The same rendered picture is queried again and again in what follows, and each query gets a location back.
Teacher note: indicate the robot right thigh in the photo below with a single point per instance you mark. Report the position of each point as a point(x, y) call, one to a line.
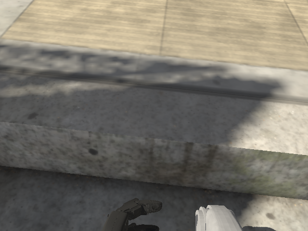
point(216, 218)

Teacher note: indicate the robot left hand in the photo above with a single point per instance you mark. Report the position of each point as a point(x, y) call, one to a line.
point(118, 220)

